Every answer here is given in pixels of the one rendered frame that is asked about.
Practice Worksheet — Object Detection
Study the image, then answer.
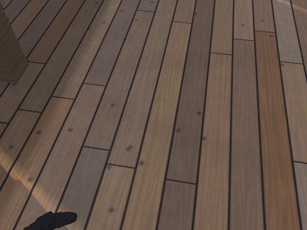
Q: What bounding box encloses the left robot hand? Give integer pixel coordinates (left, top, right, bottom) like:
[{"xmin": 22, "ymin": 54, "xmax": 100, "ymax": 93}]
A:
[{"xmin": 23, "ymin": 211, "xmax": 78, "ymax": 230}]

